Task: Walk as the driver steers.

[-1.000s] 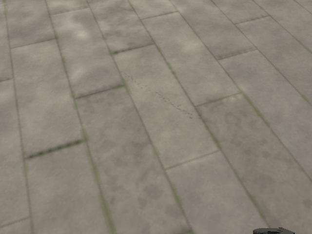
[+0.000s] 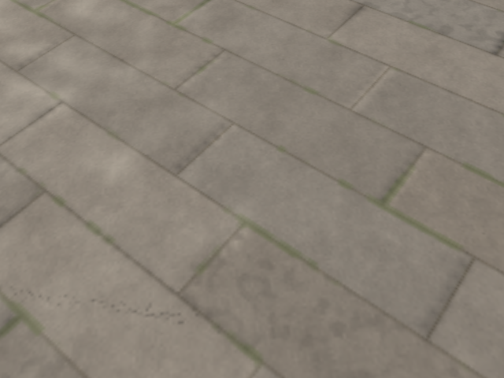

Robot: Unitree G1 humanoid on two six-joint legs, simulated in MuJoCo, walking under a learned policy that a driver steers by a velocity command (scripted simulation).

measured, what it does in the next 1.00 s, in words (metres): walks ahead: left foot, then right foot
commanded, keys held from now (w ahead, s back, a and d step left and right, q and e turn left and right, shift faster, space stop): no key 0.68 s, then w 0.32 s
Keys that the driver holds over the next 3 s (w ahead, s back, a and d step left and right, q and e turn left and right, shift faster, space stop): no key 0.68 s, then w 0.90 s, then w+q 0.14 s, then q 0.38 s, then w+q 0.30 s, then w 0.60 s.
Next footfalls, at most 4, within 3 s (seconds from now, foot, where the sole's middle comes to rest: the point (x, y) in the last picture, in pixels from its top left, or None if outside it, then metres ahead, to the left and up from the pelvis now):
0.16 left None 0.15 0.13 -0.78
0.52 right None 0.05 -0.08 -0.78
1.46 right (307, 349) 0.51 -0.06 -0.78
1.98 left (259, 261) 0.76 0.08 -0.78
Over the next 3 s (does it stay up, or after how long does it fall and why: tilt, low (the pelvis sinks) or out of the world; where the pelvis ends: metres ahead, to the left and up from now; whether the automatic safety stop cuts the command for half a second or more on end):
stays up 0.92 0.07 -0.02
